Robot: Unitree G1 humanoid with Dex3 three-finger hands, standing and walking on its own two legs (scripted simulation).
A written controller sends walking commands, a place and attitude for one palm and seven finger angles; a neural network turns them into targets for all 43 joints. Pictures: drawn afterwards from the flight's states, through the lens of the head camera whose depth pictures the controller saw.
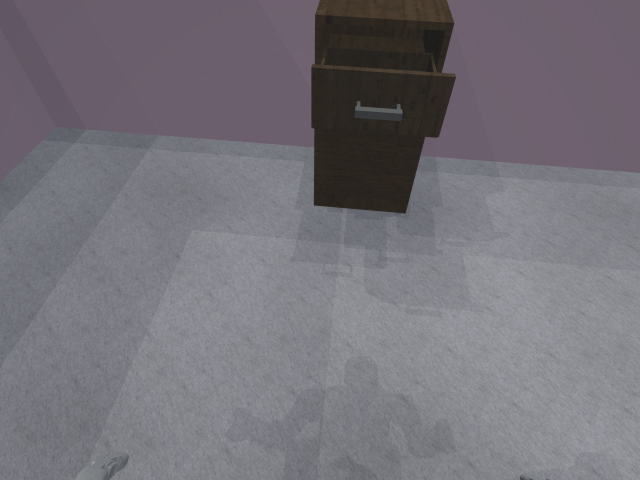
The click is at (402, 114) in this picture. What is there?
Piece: drawer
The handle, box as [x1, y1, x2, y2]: [354, 101, 402, 120]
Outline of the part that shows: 355,106 354,117 391,120 401,119 402,111 399,104 397,104 395,109 360,107 360,101 357,101 357,105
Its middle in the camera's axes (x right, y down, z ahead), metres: +0.15 -0.35 +1.05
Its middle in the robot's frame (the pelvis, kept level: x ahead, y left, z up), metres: +1.02 -0.11 -0.07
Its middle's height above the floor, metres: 0.69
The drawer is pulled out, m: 0.30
